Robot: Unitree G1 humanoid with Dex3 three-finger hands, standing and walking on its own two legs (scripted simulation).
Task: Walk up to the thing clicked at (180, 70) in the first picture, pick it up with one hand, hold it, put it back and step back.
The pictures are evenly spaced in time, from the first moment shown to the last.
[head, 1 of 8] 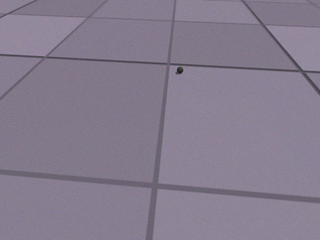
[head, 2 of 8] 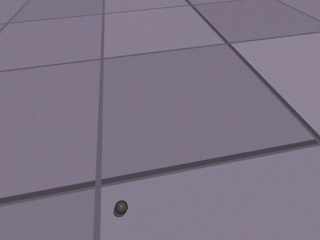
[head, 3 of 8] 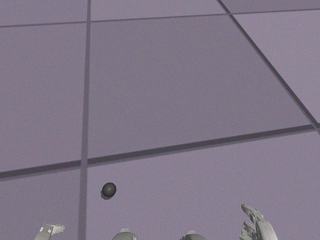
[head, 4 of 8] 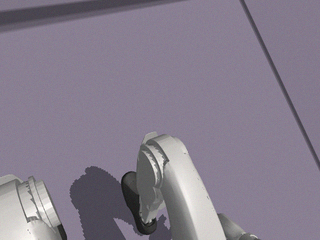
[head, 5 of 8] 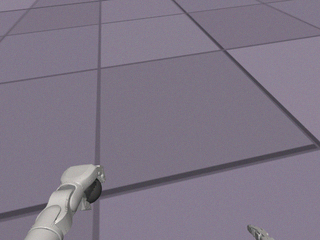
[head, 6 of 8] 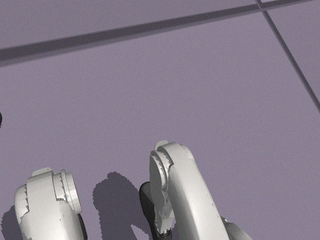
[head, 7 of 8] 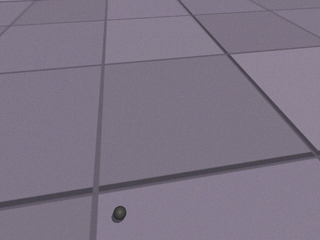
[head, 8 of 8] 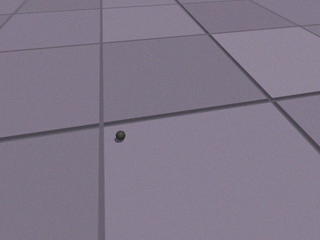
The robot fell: no
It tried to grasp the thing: yes
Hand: left
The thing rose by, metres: 0.68
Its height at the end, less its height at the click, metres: +0.00
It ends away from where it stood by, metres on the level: 0.02
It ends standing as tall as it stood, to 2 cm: yes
